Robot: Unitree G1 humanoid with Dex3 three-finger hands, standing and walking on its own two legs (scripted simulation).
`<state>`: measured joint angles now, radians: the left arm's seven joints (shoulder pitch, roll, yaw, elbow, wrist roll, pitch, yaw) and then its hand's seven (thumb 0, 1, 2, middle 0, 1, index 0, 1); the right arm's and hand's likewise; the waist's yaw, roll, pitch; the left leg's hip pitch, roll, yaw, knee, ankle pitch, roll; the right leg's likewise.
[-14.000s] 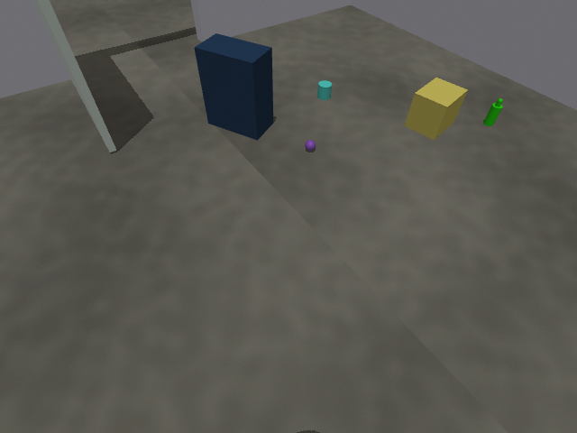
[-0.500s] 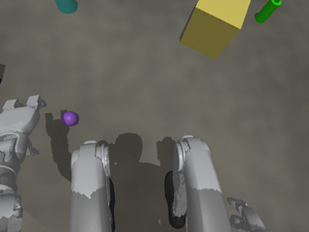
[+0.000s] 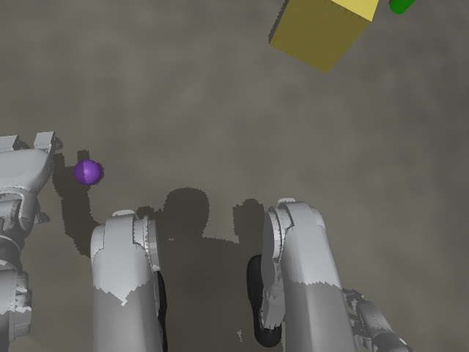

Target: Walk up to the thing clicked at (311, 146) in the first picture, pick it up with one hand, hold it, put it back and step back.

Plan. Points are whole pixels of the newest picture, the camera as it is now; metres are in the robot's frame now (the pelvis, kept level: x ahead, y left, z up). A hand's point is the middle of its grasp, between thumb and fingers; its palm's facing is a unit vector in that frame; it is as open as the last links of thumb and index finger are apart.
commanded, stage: rise first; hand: left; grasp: from above
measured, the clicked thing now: (87, 172) +0.44 +0.29 -0.31
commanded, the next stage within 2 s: approach in 0.64 s
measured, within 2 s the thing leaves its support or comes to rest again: neither
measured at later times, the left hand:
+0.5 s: hand (48, 184) +0.39 +0.32 -0.19, palm faces -0.46 -0.08 -0.88, open 13.8 cm
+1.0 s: hand (62, 169) +0.42 +0.30 -0.20, palm faces -0.45 -0.05 -0.89, open 14.0 cm
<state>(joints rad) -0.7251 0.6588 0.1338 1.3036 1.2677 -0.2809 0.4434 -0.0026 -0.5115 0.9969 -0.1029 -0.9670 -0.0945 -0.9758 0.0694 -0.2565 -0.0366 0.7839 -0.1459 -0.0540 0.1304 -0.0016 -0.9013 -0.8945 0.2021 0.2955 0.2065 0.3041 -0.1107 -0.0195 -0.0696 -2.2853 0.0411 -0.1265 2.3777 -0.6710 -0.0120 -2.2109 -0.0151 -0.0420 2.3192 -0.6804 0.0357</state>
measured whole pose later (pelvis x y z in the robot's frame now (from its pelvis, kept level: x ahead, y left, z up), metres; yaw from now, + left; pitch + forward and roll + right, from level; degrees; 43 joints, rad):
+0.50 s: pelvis +0.01 +0.00 -0.01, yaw +0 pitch +33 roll -6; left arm -0.75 0.67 0.15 1.36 1.28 -0.29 0.47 0.00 -0.46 0.95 -0.14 -0.95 -0.14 -0.95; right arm 0.08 -0.26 -0.03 0.80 -0.17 -0.05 0.14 0.00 -0.90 -0.89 0.20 0.30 0.21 0.30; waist -0.14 -0.03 -0.06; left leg -2.32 0.04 -0.14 2.43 -0.69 -0.01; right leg -2.24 -0.01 -0.04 2.37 -0.70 0.04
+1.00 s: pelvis +0.01 +0.00 -0.03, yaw -1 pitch +32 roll -7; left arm -0.88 0.71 0.09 1.50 1.30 -0.27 0.51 0.00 -0.51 0.98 -0.10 -1.01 -0.10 -1.02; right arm 0.08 -0.27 0.02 0.81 -0.20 -0.09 0.15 0.00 -0.90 -0.89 0.20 0.30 0.21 0.30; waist -0.19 -0.04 -0.04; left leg -2.35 0.03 -0.15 2.46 -0.68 -0.02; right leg -2.27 -0.01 -0.05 2.40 -0.69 0.04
